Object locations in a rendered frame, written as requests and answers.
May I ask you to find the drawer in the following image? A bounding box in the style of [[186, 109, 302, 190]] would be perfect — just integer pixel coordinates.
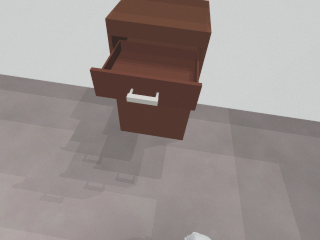
[[90, 40, 202, 111]]

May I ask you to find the cabinet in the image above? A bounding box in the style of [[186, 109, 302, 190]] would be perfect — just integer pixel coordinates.
[[105, 0, 212, 140]]

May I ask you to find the handle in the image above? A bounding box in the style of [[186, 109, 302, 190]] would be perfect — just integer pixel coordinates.
[[126, 88, 159, 106]]

